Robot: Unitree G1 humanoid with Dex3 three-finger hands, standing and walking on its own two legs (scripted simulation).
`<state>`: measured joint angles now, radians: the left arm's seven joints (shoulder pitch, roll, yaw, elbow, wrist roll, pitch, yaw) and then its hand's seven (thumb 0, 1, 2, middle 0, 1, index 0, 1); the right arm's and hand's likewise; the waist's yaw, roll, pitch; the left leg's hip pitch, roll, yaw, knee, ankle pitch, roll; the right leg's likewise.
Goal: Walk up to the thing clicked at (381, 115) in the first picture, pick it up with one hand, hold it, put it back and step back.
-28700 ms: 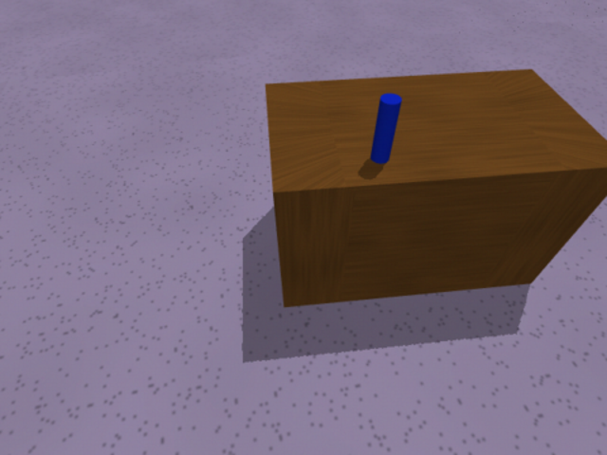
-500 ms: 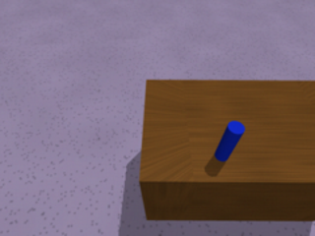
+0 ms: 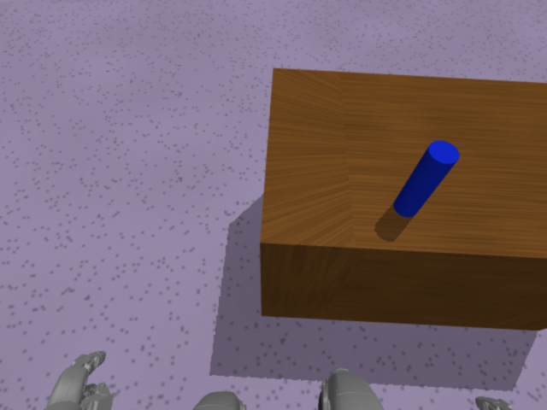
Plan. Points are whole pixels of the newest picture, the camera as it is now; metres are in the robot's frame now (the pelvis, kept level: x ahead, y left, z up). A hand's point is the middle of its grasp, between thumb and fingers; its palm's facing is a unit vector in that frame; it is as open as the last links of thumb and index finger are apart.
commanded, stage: step back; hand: right
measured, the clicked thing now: (422, 182) +0.49 -0.28 -0.06
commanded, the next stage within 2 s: none
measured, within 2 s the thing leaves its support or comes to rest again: neither
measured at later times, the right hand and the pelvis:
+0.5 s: hand out of the picture +0.01 -0.27 -0.14, palm faces +0.07 +0.93 -0.36, open 7.4 cm; pelvis -0.09 +0.00 +0.02, yaw -6 degrees
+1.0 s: hand out of the picture -0.13 -0.26 -0.11, palm faces +0.07 +0.90 -0.43, open 7.4 cm; pelvis -0.23 +0.02 +0.01, yaw -8 degrees
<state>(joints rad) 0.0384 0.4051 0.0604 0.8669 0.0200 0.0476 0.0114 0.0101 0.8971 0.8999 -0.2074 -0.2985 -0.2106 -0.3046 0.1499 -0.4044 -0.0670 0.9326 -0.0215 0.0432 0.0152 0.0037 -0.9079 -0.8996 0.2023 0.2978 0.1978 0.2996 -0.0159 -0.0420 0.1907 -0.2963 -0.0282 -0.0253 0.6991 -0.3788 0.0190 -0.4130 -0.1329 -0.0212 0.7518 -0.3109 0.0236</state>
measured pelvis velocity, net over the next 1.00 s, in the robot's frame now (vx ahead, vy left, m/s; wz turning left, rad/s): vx -0.23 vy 0.02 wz -0.14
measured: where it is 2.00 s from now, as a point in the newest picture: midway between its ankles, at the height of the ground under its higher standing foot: outside the picture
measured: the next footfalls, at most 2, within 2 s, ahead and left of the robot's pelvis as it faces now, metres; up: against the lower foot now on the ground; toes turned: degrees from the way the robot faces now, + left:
right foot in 0.34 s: -0.04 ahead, -0.12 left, +0.00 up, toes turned -3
left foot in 0.68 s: -0.09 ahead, +0.14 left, +0.00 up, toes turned -5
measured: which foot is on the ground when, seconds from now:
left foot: down 0.00-0.36, up 0.38-0.66, down 0.68-1.00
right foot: up 0.00-0.32, down 0.34-0.70, up 0.72-1.00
